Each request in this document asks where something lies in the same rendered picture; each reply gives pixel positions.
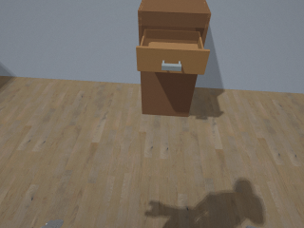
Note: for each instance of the cabinet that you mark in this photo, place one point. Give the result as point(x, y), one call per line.
point(165, 93)

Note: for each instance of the drawer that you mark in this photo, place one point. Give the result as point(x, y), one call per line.
point(172, 47)

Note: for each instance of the handle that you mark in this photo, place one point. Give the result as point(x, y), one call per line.
point(171, 67)

